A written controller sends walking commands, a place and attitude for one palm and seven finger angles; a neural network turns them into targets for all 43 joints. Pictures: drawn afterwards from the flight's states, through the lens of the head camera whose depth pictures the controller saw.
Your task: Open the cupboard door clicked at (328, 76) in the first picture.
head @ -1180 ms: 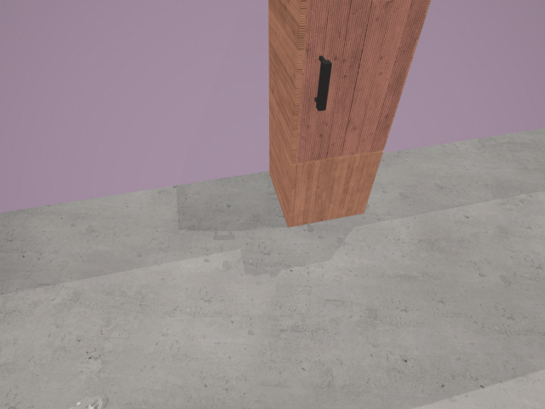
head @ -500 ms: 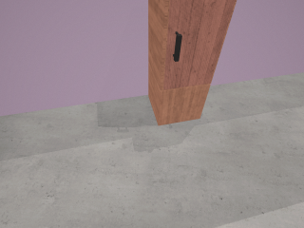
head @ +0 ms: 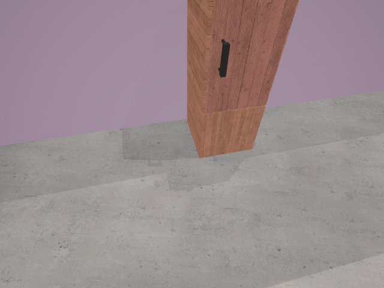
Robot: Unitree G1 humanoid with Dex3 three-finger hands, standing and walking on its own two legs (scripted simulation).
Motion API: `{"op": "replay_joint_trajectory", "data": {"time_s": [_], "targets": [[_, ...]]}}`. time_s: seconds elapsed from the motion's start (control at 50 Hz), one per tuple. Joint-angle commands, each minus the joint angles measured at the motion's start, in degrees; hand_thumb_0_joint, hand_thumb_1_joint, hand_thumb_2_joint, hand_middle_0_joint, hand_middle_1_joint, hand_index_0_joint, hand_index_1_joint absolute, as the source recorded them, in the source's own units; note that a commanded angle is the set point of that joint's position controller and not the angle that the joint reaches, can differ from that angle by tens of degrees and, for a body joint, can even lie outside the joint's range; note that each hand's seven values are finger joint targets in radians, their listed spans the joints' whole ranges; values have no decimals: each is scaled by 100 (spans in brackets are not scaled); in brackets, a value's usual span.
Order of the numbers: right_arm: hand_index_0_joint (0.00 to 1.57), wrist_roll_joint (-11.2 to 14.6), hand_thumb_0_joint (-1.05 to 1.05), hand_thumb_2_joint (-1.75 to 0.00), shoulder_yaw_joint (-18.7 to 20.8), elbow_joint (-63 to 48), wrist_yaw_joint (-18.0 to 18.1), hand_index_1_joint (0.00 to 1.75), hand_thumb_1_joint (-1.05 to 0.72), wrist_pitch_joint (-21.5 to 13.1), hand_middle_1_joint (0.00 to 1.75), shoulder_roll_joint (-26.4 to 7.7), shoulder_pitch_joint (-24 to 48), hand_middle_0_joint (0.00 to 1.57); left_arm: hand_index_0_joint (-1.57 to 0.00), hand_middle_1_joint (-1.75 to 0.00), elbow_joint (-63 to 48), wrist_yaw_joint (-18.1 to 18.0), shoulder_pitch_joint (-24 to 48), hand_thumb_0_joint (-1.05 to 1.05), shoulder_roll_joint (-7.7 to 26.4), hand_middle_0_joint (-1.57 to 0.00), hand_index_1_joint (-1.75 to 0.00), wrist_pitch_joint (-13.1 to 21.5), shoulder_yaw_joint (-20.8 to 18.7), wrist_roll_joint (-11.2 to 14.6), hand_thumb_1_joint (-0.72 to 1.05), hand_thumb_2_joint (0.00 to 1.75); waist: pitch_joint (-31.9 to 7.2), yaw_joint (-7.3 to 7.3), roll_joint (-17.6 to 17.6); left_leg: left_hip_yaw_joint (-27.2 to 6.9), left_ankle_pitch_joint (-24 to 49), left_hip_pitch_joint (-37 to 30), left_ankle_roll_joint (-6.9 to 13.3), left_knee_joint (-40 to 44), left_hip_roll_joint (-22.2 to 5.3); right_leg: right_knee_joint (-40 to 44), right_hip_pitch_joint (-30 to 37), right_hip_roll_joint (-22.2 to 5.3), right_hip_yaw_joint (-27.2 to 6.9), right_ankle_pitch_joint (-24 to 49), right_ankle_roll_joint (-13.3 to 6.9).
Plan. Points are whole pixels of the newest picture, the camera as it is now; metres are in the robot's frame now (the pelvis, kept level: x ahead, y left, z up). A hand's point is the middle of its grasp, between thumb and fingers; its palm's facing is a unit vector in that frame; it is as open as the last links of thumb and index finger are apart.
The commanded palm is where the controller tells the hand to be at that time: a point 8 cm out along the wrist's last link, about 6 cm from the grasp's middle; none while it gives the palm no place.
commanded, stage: look at it before walking up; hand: left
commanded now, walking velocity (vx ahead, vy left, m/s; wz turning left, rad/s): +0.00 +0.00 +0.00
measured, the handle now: (222, 58) +1.04 -0.07 -0.02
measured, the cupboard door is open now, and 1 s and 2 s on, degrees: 0 0 0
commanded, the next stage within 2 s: walk to a spot facing it in 0.26 s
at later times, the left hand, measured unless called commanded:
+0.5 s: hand out of the picture +0.07 +0.25 -0.16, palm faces -0.03 -0.94 -0.33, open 7.4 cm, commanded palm none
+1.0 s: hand out of the picture +0.05 +0.17 -0.17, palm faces -0.21 -0.95 -0.23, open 7.4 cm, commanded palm none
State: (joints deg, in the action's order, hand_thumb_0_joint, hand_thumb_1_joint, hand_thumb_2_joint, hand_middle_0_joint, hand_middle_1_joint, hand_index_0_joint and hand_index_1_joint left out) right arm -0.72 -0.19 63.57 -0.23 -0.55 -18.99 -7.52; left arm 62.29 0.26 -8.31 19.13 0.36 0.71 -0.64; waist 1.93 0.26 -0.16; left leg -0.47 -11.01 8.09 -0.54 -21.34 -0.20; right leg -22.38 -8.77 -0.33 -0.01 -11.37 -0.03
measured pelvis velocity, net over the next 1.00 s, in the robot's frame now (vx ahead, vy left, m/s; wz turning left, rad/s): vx -0.03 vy -0.01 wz -0.29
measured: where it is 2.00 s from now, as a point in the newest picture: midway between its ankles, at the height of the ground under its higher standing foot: outside the picture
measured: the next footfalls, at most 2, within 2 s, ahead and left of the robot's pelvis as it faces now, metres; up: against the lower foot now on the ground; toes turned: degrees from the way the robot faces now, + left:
left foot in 1.18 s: +0.02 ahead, +0.14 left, +0.00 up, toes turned -24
right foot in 1.66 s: -0.11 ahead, -0.10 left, +0.00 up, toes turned -49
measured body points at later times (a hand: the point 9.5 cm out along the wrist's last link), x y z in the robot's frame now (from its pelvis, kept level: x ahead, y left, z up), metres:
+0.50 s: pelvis +0.00 +0.00 +0.00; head +0.01 +0.00 +0.45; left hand +0.07 +0.29 -0.13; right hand +0.09 -0.29 -0.13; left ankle +0.01 +0.13 -0.75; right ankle +0.01 -0.12 -0.75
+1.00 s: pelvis -0.03 -0.01 -0.01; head +0.00 -0.03 +0.44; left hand +0.07 +0.22 -0.15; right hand +0.00 -0.28 -0.16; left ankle -0.01 +0.15 -0.68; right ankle +0.00 -0.11 -0.75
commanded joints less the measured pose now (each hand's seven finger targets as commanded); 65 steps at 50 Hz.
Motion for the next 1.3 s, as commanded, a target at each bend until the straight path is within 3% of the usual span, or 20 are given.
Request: {"op": "replay_joint_trajectory", "data": {"time_s": [0.0, 0.38, 0.46, 0.6, 0.68, 0.7, 0.72, 0.74, 0.76, 0.8, 0.84, 1.02, 1.08, 1.12, 1.14, 1.16, 1.18, 1.2, 1.24, 1.28], "targets": [[20, 32, 0, -90, 211, -346, 85, 30, -90, -155, 30, -1167, 265, 20, -20, -30, -386, -89, 198, 0, 1197, -20, -30, 135, -257, -11, 90, 90, -408, -2, 0, -542, 697, -33, 204, 324, -634, 427, 64, -673, -573, 573, -170], [20, 19, 0, -90, 222, -349, 113, 30, -90, -137, 30, -1191, 347, 20, -20, -30, -388, -75, 229, 0, 1188, -20, -30, 92, -267, -15, 90, 90, -241, -18, -12, -413, 665, -211, 181, 337, -674, 451, -124, -630, -661, 742, -170], [20, 6, 0, -90, 183, -450, 167, 30, -90, 12, 30, -529, -114, 20, -20, -30, -499, -101, -174, 0, 595, -20, -30, -138, -231, -22, 90, 90, -303, -50, -24, -56, 706, -181, 85, -122, -744, -80, -479, -553, -796, 1235, -110], [20, -5, 0, -90, 440, -983, 211, 30, -90, 85, 30, -707, -102, 20, -20, -30, -1018, -8, -391, 0, 442, -20, -30, -267, -391, -60, 90, 90, -318, -11, 464, -275, 223, 176, 420, -216, -1355, -1456, -1189, -73, -644, 748, -60], [20, -30, 0, -90, 525, -1255, 197, 30, -90, 61, 30, -661, 301, 20, -20, -30, -1102, 55, -904, 0, 168, -20, -30, -305, -487, -54, 90, 90, -267, 290, 1015, -162, 882, 848, 802, -493, -1974, -2296, -776, -116, -94, -1241, 44], [20, -37, 0, -90, 538, -1321, 190, 30, -90, 85, 30, -628, 388, 20, -20, -30, -1069, 61, -1168, 0, 197, -20, -30, -267, -528, -78, 90, 90, -211, 437, 612, 149, 692, 1190, 564, -1201, -1694, -1616, -442, -147, -174, -640, -8], [20, -9, 0, -90, 510, -1399, 170, 30, -90, 144, 30, -336, 282, 20, -20, -30, -1086, 23, -1331, 0, 545, -20, -30, -184, -602, -148, 90, 90, -181, 469, -832, 777, -328, 1741, 35, -2786, -860, -378, -265, -834, -1499, 578, -281], [20, 14, 0, -90, 429, -1586, 150, 30, -90, 161, 30, 43, 262, 20, -20, -30, -1141, -59, -1384, 0, 956, -20, -30, -133, -657, -133, 90, 90, -140, 403, -1925, 603, -2276, 2572, -238, -4014, -106, 510, -324, -1947, -3366, 1563, -878], [20, 8, 0, -90, 449, -1552, 183, 30, -90, 217, 30, -121, 370, 20, -20, -30, -1192, -127, -1375, 0, 876, -20, -30, -141, -674, -76, 90, 90, -223, 470, -1575, -169, -2126, 2427, -160, -4478, -199, 818, -567, -1818, -3556, 977, -914], [20, -2, 0, -90, 493, -1384, 156, 30, -90, 185, 30, -152, 111, 20, -20, -30, -1345, -134, -713, 0, 598, -20, -30, -144, -635, -51, 90, 90, -195, 91, -669, -260, -1304, 2464, -182, -4627, -396, 474, -500, -1380, -2802, 643, -972], [20, -27, 0, -90, 482, -1306, 150, 30, -90, 190, 30, -26, -25, 20, -20, -30, -1418, -120, -609, 0, 456, -20, -30, -125, -620, -59, 90, 90, -425, 35, -562, -121, -1041, 2172, -257, -4398, -356, 398, -525, -1134, -2336, 603, -935], [20, 29, 0, -90, 459, -1484, 192, 30, -90, 149, 30, 103, 84, 20, -20, -30, -1383, -66, -881, 0, 529, -20, -30, -213, -727, -104, 90, 90, -574, 239, -887, 6, -1354, 1620, -221, -2623, -54, 449, -327, -844, -2750, 330, -951], [20, 79, 0, -90, 452, -1478, 227, 30, -90, 96, 30, 59, -180, 20, -20, -30, -1445, -54, -701, 0, 571, -20, -30, -265, -744, -107, 90, 90, -659, 155, -985, 8, -1342, 1003, -90, -1561, 118, 428, -518, -703, -2924, 529, -823], [20, 97, 0, -90, 459, -1341, 273, 30, -90, 23, 30, 21, -761, 20, -20, -30, -1516, -59, -410, 0, 533, -20, -30, -289, -732, -83, 90, 90, -814, -152, -920, 40, -710, -116, 7, -307, 106, 132, -1111, -453, -2721, 375, -479], [20, 74, 0, -90, 505, -1312, 311, 30, -90, -31, 30, -250, -1005, 20, -20, -30, -1617, -32, -314, 0, 337, -20, -30, -309, -696, -45, 90, 90, -809, -280, -285, -577, -919, -930, 265, 342, -502, -406, -2036, 34, -2255, -420, -170], [20, -16, 0, -90, 602, -1435, 311, 30, -90, -42, 30, -778, -840, 20, -20, -30, -1727, 53, -351, 0, -26, -20, -30, -311, -648, -6, 90, 90, -557, -236, 1437, -2073, -1191, -1170, 666, 1008, -1995, -1972, -3137, 756, -1122, -1444, 106], [20, -3, 0, -90, 596, -1607, 296, 30, -90, -4, 30, -884, -390, 20, -20, -30, -1759, 68, -292, 0, 180, -20, -30, -304, -733, -84, 90, 90, -258, -112, 1440, -2333, -853, -60, 1052, 1075, -2827, -3376, -3021, 384, -588, -1822, 313], [20, -28, 0, -90, 519, -1647, 303, 30, -90, -30, 30, -578, -54, 20, -20, -30, -1634, 70, -245, 0, 302, -20, -30, -347, -813, -137, 90, 90, -81, 25, 1310, -2072, -539, 634, 1081, 974, -2557, -4094, -2735, 225, -750, -1608, 374], [20, -69, 0, -90, 425, -1751, 297, 30, -90, -61, 30, -302, 320, 20, -20, -30, -1445, 182, -528, 0, 180, -20, -30, -371, -799, -146, 90, 90, 151, 297, 604, -758, 77, 825, 885, 700, -1747, -4827, -2545, 129, -404, -1041, 432], [20, -70, 0, -90, 444, -1661, 287, 30, -90, -71, 30, -292, -1, 20, -20, -30, -1462, 213, -413, 0, 20, -20, -30, -389, -712, -110, 90, 90, 117, 135, 787, -247, 829, 193, 840, 409, -1514, -4469, -2707, 36, -161, -1009, 474]]}}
